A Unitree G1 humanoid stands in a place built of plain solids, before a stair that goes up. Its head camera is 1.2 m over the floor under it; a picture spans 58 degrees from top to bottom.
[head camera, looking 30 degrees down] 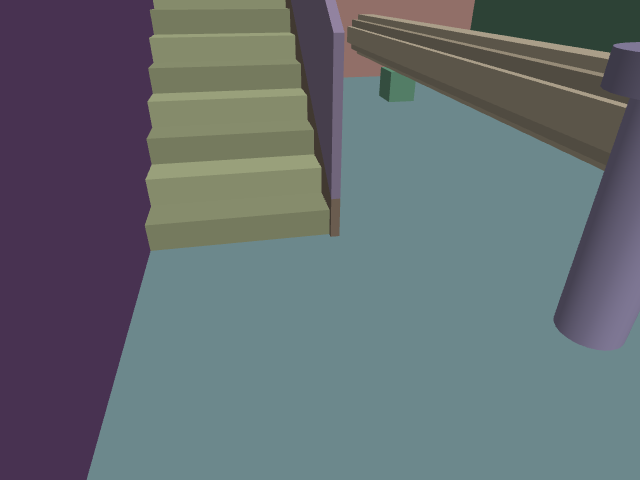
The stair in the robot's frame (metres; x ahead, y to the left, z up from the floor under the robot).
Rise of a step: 0.15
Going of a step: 0.24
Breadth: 0.98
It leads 11 degrees to the left of straight ahead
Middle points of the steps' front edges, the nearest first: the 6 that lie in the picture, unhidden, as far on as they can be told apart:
2.05 0.42 0.16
2.29 0.47 0.31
2.52 0.51 0.46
2.76 0.56 0.62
2.99 0.60 0.77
3.23 0.65 0.93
